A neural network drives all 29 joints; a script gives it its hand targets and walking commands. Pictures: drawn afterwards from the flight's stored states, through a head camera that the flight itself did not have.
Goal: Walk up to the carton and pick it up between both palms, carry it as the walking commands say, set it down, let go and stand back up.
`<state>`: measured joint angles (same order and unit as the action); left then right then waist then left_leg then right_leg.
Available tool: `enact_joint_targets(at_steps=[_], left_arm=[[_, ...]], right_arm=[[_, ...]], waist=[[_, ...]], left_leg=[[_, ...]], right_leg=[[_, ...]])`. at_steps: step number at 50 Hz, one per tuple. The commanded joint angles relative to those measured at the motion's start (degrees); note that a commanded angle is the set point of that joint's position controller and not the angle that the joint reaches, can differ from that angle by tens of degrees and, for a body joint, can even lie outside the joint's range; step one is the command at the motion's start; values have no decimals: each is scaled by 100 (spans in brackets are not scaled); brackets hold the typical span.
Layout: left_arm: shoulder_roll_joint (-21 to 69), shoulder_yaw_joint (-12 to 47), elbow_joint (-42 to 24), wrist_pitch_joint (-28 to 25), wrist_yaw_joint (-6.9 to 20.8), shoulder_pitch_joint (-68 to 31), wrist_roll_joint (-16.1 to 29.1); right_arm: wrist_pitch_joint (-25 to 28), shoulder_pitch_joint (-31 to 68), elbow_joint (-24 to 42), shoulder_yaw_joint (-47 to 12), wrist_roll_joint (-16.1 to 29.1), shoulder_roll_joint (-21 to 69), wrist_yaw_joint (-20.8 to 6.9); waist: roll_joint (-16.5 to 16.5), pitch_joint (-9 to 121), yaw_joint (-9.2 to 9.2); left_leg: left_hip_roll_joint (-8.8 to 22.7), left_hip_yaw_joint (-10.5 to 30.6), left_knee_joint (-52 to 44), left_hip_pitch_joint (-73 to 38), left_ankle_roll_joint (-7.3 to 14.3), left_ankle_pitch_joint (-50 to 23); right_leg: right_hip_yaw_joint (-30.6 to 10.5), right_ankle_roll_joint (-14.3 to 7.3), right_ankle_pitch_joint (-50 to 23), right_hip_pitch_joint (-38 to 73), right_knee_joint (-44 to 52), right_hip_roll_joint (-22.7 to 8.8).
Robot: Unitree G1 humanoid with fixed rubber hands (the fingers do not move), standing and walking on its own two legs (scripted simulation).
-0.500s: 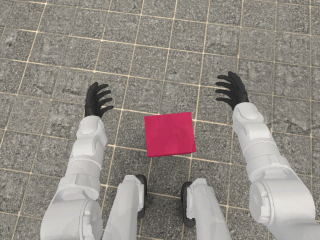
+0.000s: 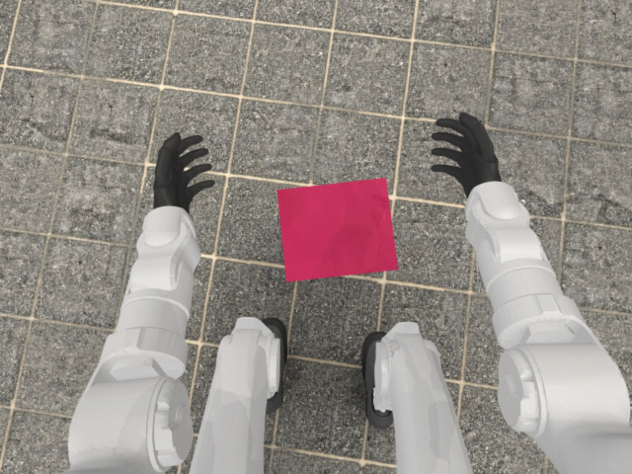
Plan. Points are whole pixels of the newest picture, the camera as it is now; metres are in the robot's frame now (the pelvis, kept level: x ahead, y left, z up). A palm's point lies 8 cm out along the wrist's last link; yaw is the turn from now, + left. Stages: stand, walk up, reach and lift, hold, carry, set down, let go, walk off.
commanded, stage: reach and lift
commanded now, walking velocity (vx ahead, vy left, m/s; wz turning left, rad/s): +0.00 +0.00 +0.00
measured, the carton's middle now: (334, 235) +0.43 -0.02 -0.45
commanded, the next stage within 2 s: none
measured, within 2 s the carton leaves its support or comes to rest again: neither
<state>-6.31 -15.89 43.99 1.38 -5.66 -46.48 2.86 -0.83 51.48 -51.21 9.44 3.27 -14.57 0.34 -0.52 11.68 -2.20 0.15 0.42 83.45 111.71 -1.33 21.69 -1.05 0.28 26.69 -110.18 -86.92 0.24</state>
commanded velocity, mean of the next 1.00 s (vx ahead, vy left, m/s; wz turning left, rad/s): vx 0.00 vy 0.00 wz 0.00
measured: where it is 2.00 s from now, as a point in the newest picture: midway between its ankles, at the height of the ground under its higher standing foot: (323, 388)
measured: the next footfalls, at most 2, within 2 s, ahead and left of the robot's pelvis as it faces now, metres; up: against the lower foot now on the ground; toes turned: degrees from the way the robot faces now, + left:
none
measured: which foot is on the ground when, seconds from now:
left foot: down 0.00-1.00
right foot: down 0.00-1.00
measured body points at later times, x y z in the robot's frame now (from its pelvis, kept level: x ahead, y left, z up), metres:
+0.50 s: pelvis -0.03 +0.00 -0.13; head +0.30 -0.02 +0.18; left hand +0.44 +0.19 -0.29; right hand +0.47 -0.18 -0.30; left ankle +0.11 +0.13 -0.52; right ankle +0.08 -0.12 -0.52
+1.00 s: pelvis -0.03 -0.01 -0.18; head +0.32 -0.02 +0.09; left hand +0.45 +0.22 -0.37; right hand +0.48 -0.19 -0.38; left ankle +0.11 +0.13 -0.52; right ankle +0.08 -0.12 -0.52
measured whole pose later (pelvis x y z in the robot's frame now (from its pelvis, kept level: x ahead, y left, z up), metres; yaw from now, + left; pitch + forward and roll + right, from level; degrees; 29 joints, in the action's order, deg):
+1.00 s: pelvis -0.03 -0.01 -0.18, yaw +1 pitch +41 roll +2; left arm -20.0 0.0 63.5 -4.3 -6.4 -65.8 23.7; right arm 2.8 67.6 -61.3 -6.7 18.4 -23.4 4.8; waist 1.2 -11.2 -2.7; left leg -0.9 1.9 120.6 135.2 -3.2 26.2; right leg -0.3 -0.6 32.7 -133.2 -125.2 0.5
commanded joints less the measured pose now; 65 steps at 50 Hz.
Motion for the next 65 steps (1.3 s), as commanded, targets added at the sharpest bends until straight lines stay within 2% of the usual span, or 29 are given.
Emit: enact_joint_targets(at_steps=[1, 3, 6, 7, 10, 12, 13, 15, 16, 18, 19, 22, 23, 26, 27, 28, 30, 32, 34, 35, 36, 39, 43, 45, 49, 50, 53, 55, 65], left_arm=[[-727, -45, -730, -110, -159, -1257, 59], [-831, 37, -938, -74, -234, -1485, 169], [-884, 107, -604, -28, -285, -1651, 347], [-855, 201, -547, -18, -294, -1678, 438], [-985, 231, -688, -55, -331, -1939, 540], [-946, 326, -329, -57, -326, -2028, 669], [-990, 346, -558, -87, -341, -2133, 691], [-1099, 338, -340, -132, -355, -2282, 749], [-1048, 364, 60, -138, -338, -2199, 736], [-1123, 374, -64, -213, -337, -2323, 751], [-1034, 469, 27, -243, -341, -2318, 825], [-1132, 423, 434, -327, -331, -2367, 829], [-1216, 414, 476, -359, -334, -2371, 830], [-1241, 496, 580, -461, -332, -2519, 946], [-1214, 517, 685, -481, -330, -2447, 988], [-1252, 567, 624, -517, -318, -2505, 1040], [-1235, 661, 810, -564, -309, -2487, 1170], [-961, 938, 995, -567, -243, -2501, 1431], [-833, 1125, 1334, -550, -191, -2411, 1606], [-939, 1030, 1437, -559, -175, -2421, 1633], [-950, 1062, 1347, -584, -160, -2482, 1680], [-870, 1285, 1517, -689, -122, -2612, 1807], [-815, 1425, 1375, -762, -110, -2644, 2007], [-788, 1458, 1452, -744, -91, -2622, 2112], [-800, 1505, 1199, -744, -70, -2735, 2091], [-707, 1609, 1200, -731, -70, -2757, 2112], [-702, 1531, 1284, -714, -81, -2705, 2009], [-695, 1537, 1291, -711, -103, -2738, 1941], [-458, 1620, 1705, -748, -226, -3001, 1871]], right_arm=[[73, 1566, 894, -31, 129, -826, 146], [34, 1817, 1277, -108, 235, -981, 209], [-74, 2004, 1036, -301, 330, -926, 280], [-92, 2032, 995, -308, 369, -954, 291], [-89, 2172, 1086, -395, 490, -978, 345], [-78, 2293, 824, -398, 478, -1090, 385], [-67, 2351, 1036, -416, 532, -1084, 402], [-32, 2481, 903, -455, 543, -1127, 447], [-34, 2403, 416, -511, 539, -1037, 439], [35, 2488, 702, -507, 595, -1105, 473], [71, 2478, 640, -548, 613, -1063, 487], [145, 2448, 258, -621, 642, -1066, 536], [162, 2447, 102, -673, 708, -1010, 538], [263, 2647, 236, -837, 831, -1004, 571], [288, 2529, 65, -833, 795, -1014, 584], [324, 2642, 219, -911, 903, -1012, 583], [377, 2702, 199, -986, 960, -1020, 602], [420, 2676, 208, -1064, 1005, -1018, 597], [435, 2749, 133, -1053, 1001, -1070, 608], [440, 2766, 92, -1035, 990, -1083, 596], [471, 2713, 73, -1034, 1009, -1076, 595], [485, 2740, -375, -1321, 1251, -742, 492], [553, 2925, -63, -1507, 1524, -706, 445], [551, 2871, -164, -1513, 1551, -734, 459], [544, 2822, -287, -1462, 1519, -752, 444], [540, 2770, -433, -1447, 1521, -752, 430], [555, 2750, -537, -1334, 1408, -848, 438], [563, 2797, -612, -1320, 1405, -820, 439], [659, 3215, -922, -1365, 1410, -781, 468]], waist=[[-110, 5308, -76], [-188, 5818, -50], [-280, 5384, -92], [-297, 5473, -44], [-316, 5637, -83], [-312, 5307, -2], [-275, 5573, -28], [-362, 5337, -21], [-362, 4823, -46], [-341, 5161, -66], [-311, 5057, -15], [-333, 4712, -46], [-278, 4686, -132], [-348, 4820, -167], [-374, 4704, -103], [-310, 4874, -163], [-355, 4806, -117], [-365, 4638, 98], [-375, 4410, 209], [-417, 4256, 161], [-448, 4360, 229], [-347, 3924, 95], [-366, 4317, 32], [-374, 4435, 84], [-212, 4217, 154], [-115, 4136, 227], [-59, 3970, 273], [57, 3799, 223], [-28, 3501, 212]], left_leg=[[-501, -386, 103, -3308, -205, -1089], [-487, -400, 341, -3378, -187, -993], [-433, -447, 607, -2883, -160, -538], [-423, -443, 680, -2959, -157, -454], [-391, -450, 969, -2873, -141, -420], [-349, -444, 1171, -2644, -132, -283], [-354, -440, 1243, -2785, -133, -414], [-329, -440, 1436, -2576, -124, -385], [-307, -453, 1494, -2206, -127, -178], [-306, -441, 1665, -2297, -129, -361], [-299, -406, 1751, -2294, -138, -467], [-264, -401, 1974, -1974, -138, -407], [-252, -411, 2030, -1947, -137, -448], [-235, -399, 2272, -1867, -138, -674], [-240, -384, 2318, -1764, -143, -675], [-226, -390, 2420, -1814, -141, -838], [-226, -361, 2570, -1815, -136, -954], [-197, -329, 2672, -1630, -149, -938], [-192, -312, 2710, -1433, -148, -806], [-181, -323, 2790, -1252, -155, -770], [-182, -303, 2811, -1269, -171, -801], [-160, -278, 2919, -1085, -148, -838], [-158, -280, 3040, -1231, -126, -1120], [-137, -297, 3094, -1294, -142, -1086], [-155, -316, 3098, -1204, -147, -1009], [-143, -288, 3063, -1276, -160, -1035], [-155, -276, 3072, -1289, -177, -973], [-162, -280, 3002, -1215, -170, -869], [-196, -214, 2893, -1095, -166, -485]], right_leg=[[249, 83, -964, 2227, 330, 435], [313, 84, -926, 2391, 61, 446], [300, 96, -514, 2203, -169, 390], [316, 93, -413, 2232, -247, 376], [322, 86, -442, 2212, -545, 341], [323, 81, -245, 1890, -705, 296], [308, 73, -386, 2053, -787, 301], [304, 89, -348, 1830, -947, 278], [273, 91, -164, 1588, -981, 237], [248, 113, -358, 1744, -1141, 238], [240, 102, -403, 1581, -1224, 242], [205, 118, -351, 1341, -1428, 206], [174, 128, -389, 1348, -1493, 197], [132, 153, -615, 1390, -1714, 188], [132, 153, -634, 1325, -1789, 171], [87, 153, -820, 1428, -1868, 164], [93, 168, -910, 1323, -2032, 153], [94, 145, -979, 1331, -2113, 120], [126, 153, -913, 1285, -2189, 84], [104, 161, -895, 1219, -2230, 63], [122, 162, -976, 1375, -2280, 46], [79, 163, -988, 1001, -2411, 35], [58, 156, -1329, 1319, -2534, 27], [76, 163, -1343, 1517, -2558, 9], [85, 128, -1336, 1392, -2556, 40], [104, 108, -1304, 1242, -2546, 42], [102, 76, -1142, 1059, -2530, 29], [99, 70, -1019, 889, -2515, 42], [92, 45, -527, 605, -2413, 49]])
